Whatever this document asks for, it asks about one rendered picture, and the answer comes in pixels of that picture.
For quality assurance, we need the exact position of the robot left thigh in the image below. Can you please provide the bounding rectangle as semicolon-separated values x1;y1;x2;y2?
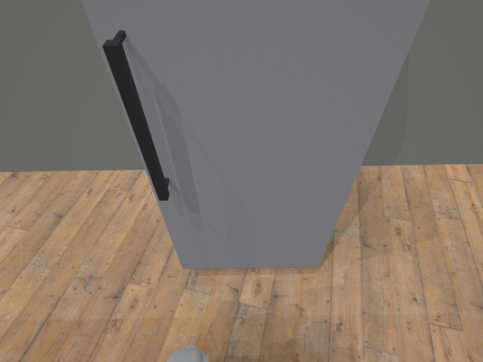
167;347;209;362

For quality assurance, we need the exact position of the handle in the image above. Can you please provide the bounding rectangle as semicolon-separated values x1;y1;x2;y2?
103;30;169;201

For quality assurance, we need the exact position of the fridge door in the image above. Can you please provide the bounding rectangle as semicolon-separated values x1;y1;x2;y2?
82;0;430;269

